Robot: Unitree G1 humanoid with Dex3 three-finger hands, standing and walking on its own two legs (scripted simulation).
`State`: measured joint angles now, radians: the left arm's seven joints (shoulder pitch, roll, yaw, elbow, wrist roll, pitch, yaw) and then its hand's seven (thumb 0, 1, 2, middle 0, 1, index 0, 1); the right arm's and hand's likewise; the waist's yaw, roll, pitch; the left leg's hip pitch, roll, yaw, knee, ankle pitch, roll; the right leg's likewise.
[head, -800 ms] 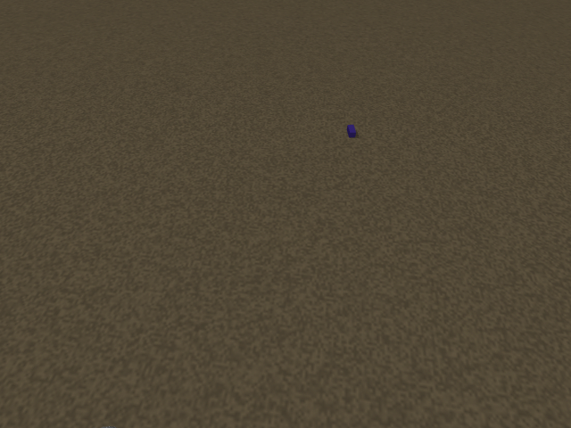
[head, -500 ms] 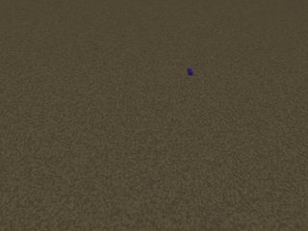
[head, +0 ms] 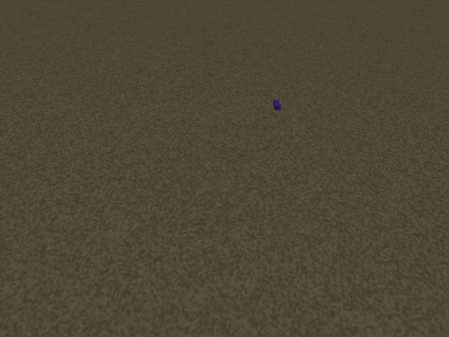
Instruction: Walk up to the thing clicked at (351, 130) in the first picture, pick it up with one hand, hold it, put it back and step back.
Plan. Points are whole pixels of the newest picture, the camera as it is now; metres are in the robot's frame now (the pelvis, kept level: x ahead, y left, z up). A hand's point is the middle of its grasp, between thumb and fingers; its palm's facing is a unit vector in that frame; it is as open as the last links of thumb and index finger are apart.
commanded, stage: stand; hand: left
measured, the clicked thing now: (276, 104) +1.67 -0.37 -0.77
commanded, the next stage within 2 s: walk up in 0.32 s
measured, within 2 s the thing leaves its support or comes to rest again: neither
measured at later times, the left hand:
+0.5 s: hand out of the picture +0.11 +0.26 -0.15, palm faces -0.21 -0.91 -0.37, open 7.4 cm
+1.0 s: hand (139, 214) +0.41 +0.23 -0.16, palm faces -0.47 -0.76 -0.45, open 7.4 cm
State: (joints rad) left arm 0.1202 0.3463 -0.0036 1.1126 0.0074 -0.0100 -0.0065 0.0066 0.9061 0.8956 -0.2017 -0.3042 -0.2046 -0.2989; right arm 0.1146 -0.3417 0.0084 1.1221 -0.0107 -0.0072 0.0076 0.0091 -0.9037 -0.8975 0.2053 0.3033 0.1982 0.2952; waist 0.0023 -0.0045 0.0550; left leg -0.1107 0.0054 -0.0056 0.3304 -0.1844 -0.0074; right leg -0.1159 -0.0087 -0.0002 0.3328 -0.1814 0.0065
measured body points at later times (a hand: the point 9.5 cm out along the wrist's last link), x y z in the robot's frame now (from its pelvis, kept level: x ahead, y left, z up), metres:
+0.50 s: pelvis +0.02 +0.00 -0.01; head +0.03 -0.03 +0.44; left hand +0.12 +0.31 -0.12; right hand +0.08 -0.34 -0.13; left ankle +0.00 +0.12 -0.75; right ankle +0.01 -0.12 -0.71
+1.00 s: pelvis +0.27 -0.02 -0.03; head +0.27 -0.04 +0.42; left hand +0.43 +0.27 -0.13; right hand +0.25 -0.38 -0.12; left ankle +0.47 +0.03 -0.74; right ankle +0.08 -0.17 -0.75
